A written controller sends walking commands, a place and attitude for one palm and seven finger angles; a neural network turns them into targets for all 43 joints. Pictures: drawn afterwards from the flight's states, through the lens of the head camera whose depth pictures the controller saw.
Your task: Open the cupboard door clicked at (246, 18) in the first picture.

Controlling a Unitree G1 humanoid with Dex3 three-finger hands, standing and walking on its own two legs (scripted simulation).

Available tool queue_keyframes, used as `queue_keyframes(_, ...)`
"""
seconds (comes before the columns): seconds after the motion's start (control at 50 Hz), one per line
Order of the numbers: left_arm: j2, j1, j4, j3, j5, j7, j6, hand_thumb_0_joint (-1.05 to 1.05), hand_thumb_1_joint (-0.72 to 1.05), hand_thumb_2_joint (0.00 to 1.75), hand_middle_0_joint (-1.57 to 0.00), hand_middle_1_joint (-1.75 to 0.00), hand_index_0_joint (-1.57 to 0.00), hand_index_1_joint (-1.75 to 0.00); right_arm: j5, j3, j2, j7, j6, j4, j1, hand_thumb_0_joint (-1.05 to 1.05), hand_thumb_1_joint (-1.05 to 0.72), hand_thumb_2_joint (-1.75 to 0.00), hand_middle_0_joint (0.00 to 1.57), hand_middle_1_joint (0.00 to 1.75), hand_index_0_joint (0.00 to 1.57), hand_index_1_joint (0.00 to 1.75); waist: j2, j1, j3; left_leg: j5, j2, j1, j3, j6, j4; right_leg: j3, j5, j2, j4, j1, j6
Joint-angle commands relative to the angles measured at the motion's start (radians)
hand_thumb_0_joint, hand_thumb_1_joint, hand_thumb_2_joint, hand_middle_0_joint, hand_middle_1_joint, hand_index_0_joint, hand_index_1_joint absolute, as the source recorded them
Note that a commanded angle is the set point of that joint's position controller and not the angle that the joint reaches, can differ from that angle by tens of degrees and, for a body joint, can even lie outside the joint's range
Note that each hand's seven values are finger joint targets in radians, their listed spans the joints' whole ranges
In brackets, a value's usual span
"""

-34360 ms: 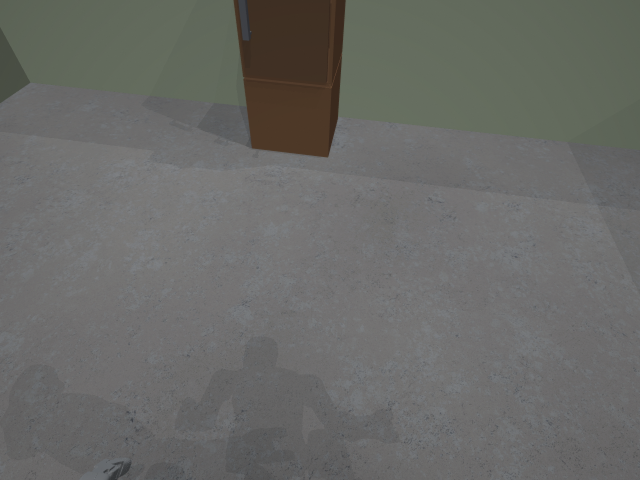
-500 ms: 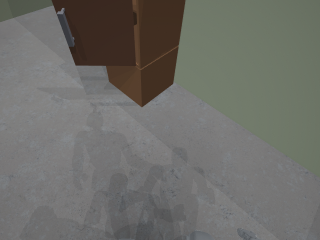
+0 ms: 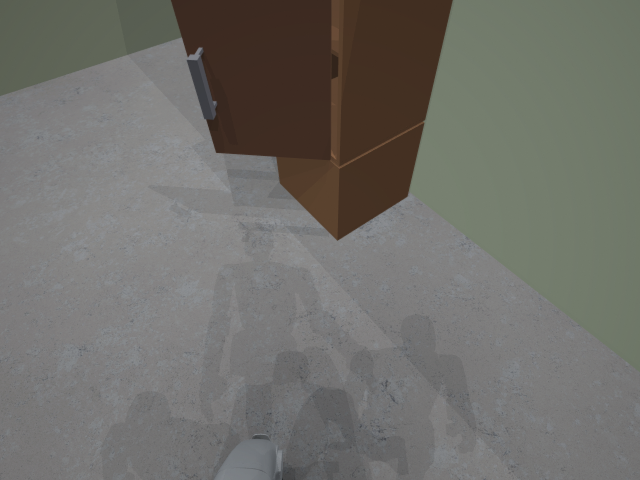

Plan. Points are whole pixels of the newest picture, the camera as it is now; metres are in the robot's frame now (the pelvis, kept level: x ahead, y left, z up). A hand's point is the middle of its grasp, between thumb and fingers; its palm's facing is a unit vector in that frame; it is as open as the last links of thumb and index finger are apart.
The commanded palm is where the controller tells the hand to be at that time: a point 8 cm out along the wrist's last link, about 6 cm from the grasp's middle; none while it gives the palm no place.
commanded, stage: take the last steps up to it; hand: left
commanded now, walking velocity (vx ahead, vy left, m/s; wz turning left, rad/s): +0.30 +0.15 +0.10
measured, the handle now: (205, 84) +1.02 +0.40 -0.09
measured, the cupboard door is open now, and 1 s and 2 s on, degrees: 46 46 46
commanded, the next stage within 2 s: come to a stop and stand still in 1.00 s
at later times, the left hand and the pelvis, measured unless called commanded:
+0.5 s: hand (182, 372) +0.28 +0.26 -0.16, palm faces +0.02 -0.98 -0.20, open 7.4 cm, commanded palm none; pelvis +0.17 +0.07 -0.01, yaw +0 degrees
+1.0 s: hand (169, 364) +0.30 +0.30 -0.19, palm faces +0.11 -0.98 -0.17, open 7.3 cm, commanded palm none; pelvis +0.36 +0.12 -0.02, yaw +0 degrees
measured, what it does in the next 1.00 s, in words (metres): walks ahead: left foot, then right foot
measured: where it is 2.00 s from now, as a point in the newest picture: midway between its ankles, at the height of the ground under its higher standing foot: (299, 402)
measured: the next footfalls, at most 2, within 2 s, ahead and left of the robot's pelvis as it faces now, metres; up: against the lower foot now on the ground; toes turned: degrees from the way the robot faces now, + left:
left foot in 0.12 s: +0.17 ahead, +0.15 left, +0.00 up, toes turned +8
right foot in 0.60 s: +0.31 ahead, -0.04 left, +0.00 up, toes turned -7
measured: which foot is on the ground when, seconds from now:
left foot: up 0.00-0.10, down 0.12-0.60, up 0.62-0.98, down 1.00-1.00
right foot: down 0.00-0.12, up 0.14-0.58, down 0.60-1.00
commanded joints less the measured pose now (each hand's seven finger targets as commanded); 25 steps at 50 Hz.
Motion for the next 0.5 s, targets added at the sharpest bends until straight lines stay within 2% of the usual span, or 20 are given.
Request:
queue_keyframes(0.0, 0.212, 0.060, -0.004, 0.044, -0.001, 0.016, -0.011, 0.00, 0.90, 0.90, -0.20, -0.30, -0.20, -0.30, 0.007, 0.025, 0.011, 0.013, -0.051, -0.126, -0.174, 0.00, -0.90, -0.90, 0.20, 0.30, 0.20, 0.30, -0.202, 0.035, 0.023, -0.023, -0.024, 0.007, 0.060, 0.033, -0.190, 0.073, 0.554, -0.220, -0.036, 0.024, -0.118)
queue_keyframes(0.02, 0.217, 0.047, -0.003, 0.047, 0.000, 0.015, -0.010, 0.00, 0.90, 0.90, -0.20, -0.30, -0.20, -0.30, 0.007, 0.023, 0.005, 0.010, -0.057, -0.120, -0.144, 0.00, -0.90, -0.90, 0.20, 0.30, 0.20, 0.30, -0.212, 0.018, 0.010, -0.050, -0.040, 0.090, 0.074, 0.046, -0.231, 0.069, 0.612, -0.225, 0.007, -0.005, -0.116)
queue_keyframes(0.04, 0.230, 0.019, -0.009, 0.050, -0.003, 0.015, -0.010, 0.00, 0.90, 0.90, -0.20, -0.30, -0.20, -0.30, 0.003, 0.019, -0.010, 0.002, -0.063, -0.099, -0.064, 0.00, -0.90, -0.90, 0.20, 0.30, 0.20, 0.30, -0.192, -0.026, -0.022, -0.045, -0.076, 0.218, 0.104, 0.061, -0.283, 0.038, 0.708, -0.212, 0.090, -0.046, -0.107)
queue_keyframes(0.06, 0.234, -0.007, -0.014, 0.052, -0.006, 0.012, -0.008, 0.00, 0.90, 0.90, -0.20, -0.30, -0.20, -0.30, -0.002, 0.011, -0.039, -0.007, -0.070, -0.054, 0.078, 0.00, -0.90, -0.90, 0.20, 0.30, 0.20, 0.30, -0.150, -0.098, -0.088, 0.009, -0.099, 0.415, 0.121, 0.073, -0.363, -0.006, 0.717, -0.180, 0.251, -0.115, -0.083)
queue_keyframes(0.08, 0.200, 0.001, -0.027, 0.043, -0.011, 0.003, -0.006, 0.00, 0.90, 0.90, -0.20, -0.30, -0.20, -0.30, -0.010, -0.009, -0.126, -0.022, -0.075, -0.012, 0.235, 0.00, -0.90, -0.90, 0.20, 0.30, 0.20, 0.30, 0.009, -0.159, -0.204, 0.032, -0.009, 0.668, 0.044, 0.107, -0.364, -0.032, 0.505, -0.128, 0.488, -0.257, -0.058)
queue_keyframes(0.1, 0.131, 0.012, -0.060, 0.029, -0.026, -0.009, 0.000, 0.00, 0.90, 0.90, -0.20, -0.30, -0.20, -0.30, -0.017, -0.040, -0.241, -0.038, -0.086, 0.006, 0.346, 0.00, -0.90, -0.90, 0.20, 0.30, 0.20, 0.30, 0.300, -0.183, -0.299, 0.119, 0.287, 0.836, -0.410, 0.230, -0.448, -0.036, -0.221, 0.054, 0.820, -0.544, -0.008)
queue_keyframes(0.12, 0.122, -0.079, -0.098, 0.021, -0.025, 0.000, 0.010, 0.00, 0.90, 0.90, -0.20, -0.30, -0.20, -0.30, -0.002, -0.040, -0.252, -0.059, -0.074, 0.014, 0.368, 0.00, -0.90, -0.90, 0.20, 0.30, 0.20, 0.30, 0.235, -0.183, -0.304, 0.142, 0.333, 0.792, -0.476, 0.285, -0.549, 0.112, -0.296, 0.053, 0.987, -0.614, -0.040)
queue_keyframes(0.14, 0.107, -0.135, -0.124, 0.024, -0.027, 0.003, 0.011, 0.00, 0.90, 0.90, -0.20, -0.30, -0.20, -0.30, -0.005, -0.037, -0.242, -0.066, -0.074, -0.001, 0.305, 0.00, -0.90, -0.90, 0.20, 0.30, 0.20, 0.30, 0.143, -0.156, -0.169, 0.123, 0.361, 0.680, -0.450, 0.305, -0.594, 0.144, -0.236, 0.020, 1.066, -0.684, -0.058)
queue_keyframes(0.16, 0.104, -0.145, -0.111, 0.023, -0.020, 0.004, 0.012, 0.00, 0.90, 0.90, -0.20, -0.30, -0.20, -0.30, -0.004, -0.018, -0.180, -0.068, -0.085, -0.024, 0.215, 0.00, -0.90, -0.90, 0.20, 0.30, 0.20, 0.30, 0.133, -0.114, -0.133, 0.041, 0.317, 0.548, -0.393, 0.283, -0.612, 0.152, -0.159, -0.002, 1.073, -0.678, -0.060)
queue_keyframes(0.18, 0.106, -0.125, -0.085, 0.027, -0.013, 0.000, 0.023, 0.00, 0.90, 0.90, -0.20, -0.30, -0.20, -0.30, -0.004, -0.001, -0.128, -0.070, -0.089, -0.049, 0.140, 0.00, -0.90, -0.90, 0.20, 0.30, 0.20, 0.30, 0.171, -0.075, -0.075, -0.035, 0.283, 0.419, -0.336, 0.256, -0.649, 0.164, -0.096, -0.028, 1.040, -0.637, -0.056)
queue_keyframes(0.2, 0.101, -0.089, -0.064, 0.031, -0.005, -0.004, 0.035, 0.00, 0.90, 0.90, -0.20, -0.30, -0.20, -0.30, -0.004, 0.011, -0.087, -0.071, -0.094, -0.057, 0.100, 0.00, -0.90, -0.90, 0.20, 0.30, 0.20, 0.30, 0.176, -0.043, -0.024, -0.062, 0.247, 0.326, -0.275, 0.233, -0.683, 0.163, -0.052, -0.035, 0.994, -0.592, -0.053)
queue_keyframes(0.22, 0.100, -0.043, -0.047, 0.028, -0.002, -0.009, 0.043, 0.00, 0.90, 0.90, -0.20, -0.30, -0.20, -0.30, -0.003, 0.016, -0.075, -0.071, -0.101, -0.054, 0.083, 0.00, -0.90, -0.90, 0.20, 0.30, 0.20, 0.30, 0.182, -0.017, -0.033, -0.062, 0.218, 0.292, -0.223, 0.222, -0.693, 0.160, -0.032, -0.033, 0.956, -0.551, -0.052)
queue_keyframes(0.24, 0.088, -0.030, -0.041, 0.027, -0.001, -0.011, 0.049, 0.00, 0.90, 0.90, -0.20, -0.30, -0.20, -0.30, -0.004, 0.016, -0.064, -0.069, -0.106, -0.049, 0.087, 0.00, -0.90, -0.90, 0.20, 0.30, 0.20, 0.30, 0.140, -0.006, -0.021, -0.042, 0.198, 0.270, -0.194, 0.221, -0.710, 0.146, -0.007, -0.021, 0.923, -0.540, -0.051)
queue_keyframes(0.26, 0.081, -0.036, -0.045, 0.027, -0.003, -0.012, 0.052, 0.00, 0.90, 0.90, -0.20, -0.30, -0.20, -0.30, -0.003, 0.016, -0.063, -0.069, -0.111, -0.045, 0.091, 0.00, -0.90, -0.90, 0.20, 0.30, 0.20, 0.30, 0.123, 0.003, -0.022, -0.014, 0.201, 0.280, -0.178, 0.233, -0.723, 0.144, 0.005, -0.020, 0.879, -0.545, -0.050)
queue_keyframes(0.3, 0.079, -0.085, -0.068, 0.026, -0.005, -0.013, 0.055, 0.00, 0.90, 0.90, -0.20, -0.30, -0.20, -0.30, -0.003, 0.011, -0.061, -0.067, -0.116, -0.032, 0.111, 0.00, -0.90, -0.90, 0.20, 0.30, 0.20, 0.30, 0.064, 0.001, -0.017, 0.005, 0.202, 0.302, -0.164, 0.252, -0.742, 0.143, 0.038, -0.021, 0.775, -0.551, -0.046)
queue_keyframes(0.34, 0.077, -0.139, -0.096, 0.028, -0.004, -0.017, 0.053, 0.00, 0.90, 0.90, -0.20, -0.30, -0.20, -0.30, -0.006, 0.007, -0.056, -0.065, -0.119, -0.023, 0.134, 0.00, -0.90, -0.90, 0.20, 0.30, 0.20, 0.30, 0.032, -0.003, -0.002, 0.024, 0.201, 0.327, -0.150, 0.262, -0.760, 0.139, 0.076, -0.015, 0.666, -0.555, -0.045)
queue_keyframes(0.4, 0.076, -0.222, -0.133, 0.024, -0.005, -0.020, 0.049, 0.00, 0.90, 0.90, -0.20, -0.30, -0.20, -0.30, -0.007, 0.009, -0.059, -0.061, -0.118, -0.002, 0.171, 0.00, -0.90, -0.90, 0.20, 0.30, 0.20, 0.30, 0.044, -0.023, 0.007, 0.027, 0.200, 0.372, -0.129, 0.265, -0.759, 0.122, 0.090, 0.003, 0.509, -0.529, -0.048)
queue_keyframes(0.48, 0.082, -0.278, -0.165, 0.021, -0.004, -0.021, 0.038, 0.00, 0.90, 0.90, -0.20, -0.30, -0.20, -0.30, -0.010, 0.011, -0.062, -0.059, -0.116, 0.026, 0.211, 0.00, -0.90, -0.90, 0.20, 0.30, 0.20, 0.30, 0.043, -0.034, 0.009, 0.131, 0.204, 0.419, -0.103, 0.257, -0.692, 0.096, 0.073, 0.041, 0.361, -0.447, -0.056)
